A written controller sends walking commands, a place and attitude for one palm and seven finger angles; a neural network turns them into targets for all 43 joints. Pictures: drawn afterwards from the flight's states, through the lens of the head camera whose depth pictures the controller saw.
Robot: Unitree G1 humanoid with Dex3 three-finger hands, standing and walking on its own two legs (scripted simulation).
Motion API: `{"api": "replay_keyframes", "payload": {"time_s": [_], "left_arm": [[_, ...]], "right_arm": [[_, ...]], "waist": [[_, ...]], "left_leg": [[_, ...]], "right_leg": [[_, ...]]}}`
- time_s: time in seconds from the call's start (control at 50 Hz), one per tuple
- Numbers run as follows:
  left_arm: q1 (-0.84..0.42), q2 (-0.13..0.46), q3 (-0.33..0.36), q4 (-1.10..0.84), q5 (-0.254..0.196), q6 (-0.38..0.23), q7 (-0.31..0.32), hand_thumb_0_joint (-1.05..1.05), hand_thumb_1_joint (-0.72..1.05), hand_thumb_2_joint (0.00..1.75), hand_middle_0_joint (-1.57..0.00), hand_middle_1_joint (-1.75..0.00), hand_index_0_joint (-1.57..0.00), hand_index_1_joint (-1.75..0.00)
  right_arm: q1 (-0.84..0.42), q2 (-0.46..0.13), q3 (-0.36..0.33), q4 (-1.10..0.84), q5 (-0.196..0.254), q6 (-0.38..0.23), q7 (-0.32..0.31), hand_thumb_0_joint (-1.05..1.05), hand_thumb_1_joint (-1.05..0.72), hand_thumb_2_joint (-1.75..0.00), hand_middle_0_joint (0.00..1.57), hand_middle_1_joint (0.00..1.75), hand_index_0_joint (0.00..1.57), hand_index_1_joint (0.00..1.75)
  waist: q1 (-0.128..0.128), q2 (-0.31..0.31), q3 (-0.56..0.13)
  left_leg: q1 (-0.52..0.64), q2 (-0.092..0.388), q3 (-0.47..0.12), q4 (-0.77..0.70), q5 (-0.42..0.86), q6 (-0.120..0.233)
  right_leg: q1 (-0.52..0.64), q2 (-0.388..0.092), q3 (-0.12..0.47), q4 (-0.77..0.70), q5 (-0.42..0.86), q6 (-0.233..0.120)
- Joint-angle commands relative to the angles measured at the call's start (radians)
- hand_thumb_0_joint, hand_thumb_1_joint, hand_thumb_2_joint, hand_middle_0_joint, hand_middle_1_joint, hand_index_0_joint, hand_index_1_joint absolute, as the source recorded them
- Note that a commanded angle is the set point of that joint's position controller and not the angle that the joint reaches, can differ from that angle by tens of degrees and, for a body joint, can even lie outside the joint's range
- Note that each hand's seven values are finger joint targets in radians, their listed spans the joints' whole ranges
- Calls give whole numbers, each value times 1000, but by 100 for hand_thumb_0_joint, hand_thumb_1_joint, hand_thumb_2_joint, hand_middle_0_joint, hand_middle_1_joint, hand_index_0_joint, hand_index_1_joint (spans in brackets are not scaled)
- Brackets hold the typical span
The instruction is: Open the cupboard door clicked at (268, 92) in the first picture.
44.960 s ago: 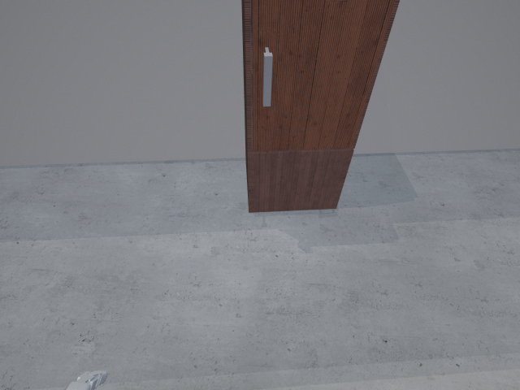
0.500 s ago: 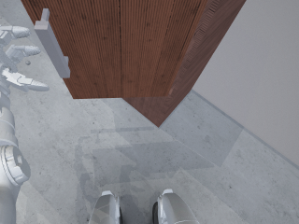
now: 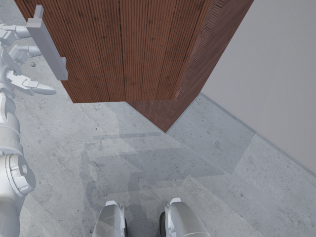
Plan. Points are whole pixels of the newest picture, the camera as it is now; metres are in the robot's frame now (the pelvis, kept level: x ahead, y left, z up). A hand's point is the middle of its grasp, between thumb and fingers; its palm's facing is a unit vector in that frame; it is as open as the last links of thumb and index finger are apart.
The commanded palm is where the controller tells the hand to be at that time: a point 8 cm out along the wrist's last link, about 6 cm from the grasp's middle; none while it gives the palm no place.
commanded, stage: slide the fingers in behind the handle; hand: left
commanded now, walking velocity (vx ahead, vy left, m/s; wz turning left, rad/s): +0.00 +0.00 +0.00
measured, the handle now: (52, 46) +0.56 +0.22 +0.07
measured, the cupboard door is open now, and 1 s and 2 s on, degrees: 45 45 45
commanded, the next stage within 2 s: close the thumb around the handle in 1.18 s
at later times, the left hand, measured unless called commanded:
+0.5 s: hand (52, 64) +0.50 +0.22 +0.07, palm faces +0.03 -1.00 +0.00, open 14.0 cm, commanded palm +0.48 +0.25 +0.07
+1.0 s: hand (60, 65) +0.50 +0.20 +0.07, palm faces +0.05 -1.00 -0.02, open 14.0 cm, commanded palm +0.48 +0.24 +0.07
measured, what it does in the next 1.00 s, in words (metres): stands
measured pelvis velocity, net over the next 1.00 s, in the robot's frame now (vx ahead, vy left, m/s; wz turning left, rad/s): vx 0.00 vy -0.01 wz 0.02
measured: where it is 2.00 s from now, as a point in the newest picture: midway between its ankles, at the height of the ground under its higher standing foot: outside the picture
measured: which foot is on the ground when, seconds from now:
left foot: down 0.00-1.00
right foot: down 0.00-1.00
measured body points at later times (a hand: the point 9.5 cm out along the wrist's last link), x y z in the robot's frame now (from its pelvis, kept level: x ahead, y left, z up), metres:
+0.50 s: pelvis +0.01 +0.00 +0.01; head +0.15 +0.02 +0.43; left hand +0.50 +0.27 +0.07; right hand +0.03 -0.26 -0.11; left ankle +0.03 +0.10 -0.65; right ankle +0.02 -0.13 -0.65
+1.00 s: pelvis +0.00 -0.01 +0.00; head +0.14 +0.02 +0.43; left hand +0.49 +0.25 +0.07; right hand +0.03 -0.27 -0.11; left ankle +0.03 +0.10 -0.65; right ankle +0.02 -0.13 -0.65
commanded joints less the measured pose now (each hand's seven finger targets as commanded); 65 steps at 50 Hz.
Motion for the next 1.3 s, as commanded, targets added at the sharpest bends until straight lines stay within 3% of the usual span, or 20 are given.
{"api": "replay_keyframes", "payload": {"time_s": [0.0, 0.06, 0.16, 0.22, 0.34, 0.4, 0.46, 0.52, 0.54, 0.66, 0.74, 0.8, 0.82, 0.88, 1.02, 1.04, 1.16, 1.18, 1.2, 1.28], "left_arm": [[-386, 223, -25, -175, -25, -44, -3, 0, -50, 30, -30, -120, -30, -120], [-425, 230, -28, -156, -23, -16, 2, 0, -50, 30, -30, -120, -30, -120], [-436, 235, 0, -221, -26, -59, 37, 0, -50, 30, -30, -120, -30, -120], [-432, 190, -20, -247, -27, -82, 54, 0, -50, 30, -30, -120, -30, -120], [-361, 167, -24, -244, -13, -61, 75, 0, -50, 30, -30, -120, -30, -120], [-371, 124, -49, -268, -20, -58, 89, 0, -50, 30, -30, -120, -30, -120], [-364, 147, -23, -244, -17, -70, 105, 0, -50, 30, -30, -120, -30, -120], [-408, 78, -74, -263, -12, -88, 116, 0, -50, 30, -30, -120, -30, -120], [-394, 109, -50, -256, -9, -93, 121, 0, -50, 30, -30, -120, -30, -120], [-343, 90, -58, -247, -8, -95, 120, 0, -50, 30, -30, -120, -30, -120], [-368, 36, -96, -279, -17, -99, 130, 0, -50, 30, -30, -120, -30, -120], [-397, 32, -104, -242, -10, -96, 147, 0, -50, 30, -30, -120, -30, -120], [-412, 64, -80, -230, -5, -100, 156, 0, -50, 30, -30, -120, -30, -120], [-441, 37, -118, -193, 14, -101, 161, 0, -50, 30, -30, -120, -30, -120], [-448, 78, -83, -212, 2, -111, 140, 0, -50, 30, -30, -120, -30, -120], [-450, 78, -88, -213, 3, -109, 138, 0, -50, 30, -30, -120, -30, -120], [-447, 87, -83, -181, 9, -87, 145, 0, -50, 30, -30, -120, -30, -120], [-467, 58, -110, -192, 5, -83, 143, 0, -50, 30, -30, -120, -30, -120], [-465, 85, -88, -197, 9, -84, 147, 0, -50, 30, -30, -120, -30, -120], [-461, 49, -111, -236, 5, -102, 149, 0, -44, 32, -30, -121, -30, -121]], "right_arm": [[171, -189, -66, -40, -2, -7, -3, 0, -90, -90, 20, 30, 20, 30], [176, -192, -65, -35, 1, -6, -10, 0, -90, -90, 20, 30, 20, 30], [178, -184, -68, -36, -9, -16, -5, 0, -90, -90, 20, 30, 20, 30], [180, -176, -69, -37, -12, -19, 3, 0, -90, -90, 20, 30, 20, 30], [180, -176, -77, -44, -9, -6, 11, 0, -90, -90, 20, 30, 20, 30], [172, -168, -78, -48, -7, -4, 14, 0, -90, -90, 20, 30, 20, 30], [174, -169, -78, -41, -8, -3, 12, 0, -90, -90, 20, 30, 20, 30], [172, -161, -79, -39, -12, -11, 15, 0, -90, -90, 20, 30, 20, 30], [173, -166, -80, -34, -13, -10, 15, 0, -90, -90, 20, 30, 20, 30], [165, -161, -81, -40, -11, -7, 20, 0, -90, -90, 20, 30, 20, 30], [157, -157, -82, -41, -10, -7, 23, 0, -90, -90, 20, 30, 20, 30], [151, -159, -82, -33, -9, -8, 21, 0, -90, -90, 20, 30, 20, 30], [158, -163, -79, -30, -12, -10, 18, 0, -90, -90, 20, 30, 20, 30], [153, -162, -77, -25, -11, -15, 16, 0, -90, -90, 20, 30, 20, 30], [167, -166, -77, -27, -16, -23, 13, 0, -90, -90, 20, 30, 20, 30], [162, -165, -76, -25, -14, -22, 13, 0, -90, -90, 20, 30, 20, 30], [172, -166, -75, -20, -11, -16, 11, 0, -90, -90, 20, 30, 20, 30], [167, -163, -73, -21, -11, -18, 12, 0, -90, -90, 20, 30, 20, 30], [173, -166, -76, -20, -11, -18, 11, 0, -90, -90, 20, 30, 20, 30], [173, -162, -78, -17, -16, -20, 15, 0, -90, -90, 20, 30, 20, 30]], "waist": [[-7, 164, -483], [-21, 136, -457], [-3, 157, -526], [1, 168, -529], [16, 163, -545], [8, 144, -520], [9, 108, -500], [-7, 129, -479], [6, 137, -502], [19, 126, -522], [9, 135, -515], [-8, 110, -453], [-5, 105, -437], [-25, 93, -419], [-8, 123, -542], [-4, 150, -541], [-15, 93, -492], [-27, 101, -480], [-16, 101, -491], [-12, 153, -538]], "left_leg": [[462, -37, -73, -131, 354, 6], [430, -38, -72, -133, 328, 12], [471, -39, -75, -119, 392, 7], [493, -40, -76, -119, 423, 4], [520, -39, -71, -132, 460, -1], [504, -42, -64, -138, 443, 2], [470, -42, -63, -136, 429, 3], [489, -45, -65, -136, 416, 4], [497, -44, -66, -137, 424, 0], [488, -47, -59, -138, 438, -1], [504, -49, -60, -143, 430, -1], [463, -49, -61, -147, 351, 1], [449, -50, -66, -147, 341, 3], [423, -52, -67, -148, 286, 7], [458, -55, -67, -123, 359, 8], [469, -53, -66, -126, 364, 3], [412, -52, -62, -127, 332, 10], [406, -54, -59, -129, 316, 12], [412, -53, -61, -131, 316, 10], [489, -50, -70, -129, 383, 3]], "right_leg": [[135, 45, 30, -128, 246, -17], [133, 41, 33, -132, 240, -14], [143, 41, 36, -115, 278, -16], [143, 44, 29, -106, 295, -20], [161, 42, 25, -112, 325, -19], [180, 44, 28, -123, 333, -15], [191, 43, 31, -120, 335, -15], [159, 43, 28, -120, 315, -18], [169, 41, 30, -119, 319, -18], [205, 39, 32, -114, 348, -19], [193, 38, 32, -122, 342, -17], [163, 38, 34, -132, 281, -16], [160, 38, 32, -128, 269, -19], [141, 35, 38, -135, 226, -16], [175, 34, 42, -109, 287, -20], [165, 33, 42, -112, 288, -19], [182, 35, 44, -122, 282, -14], [178, 35, 47, -129, 273, -11], [183, 35, 46, -126, 269, -14], [156, 36, 38, -118, 294, -19]]}}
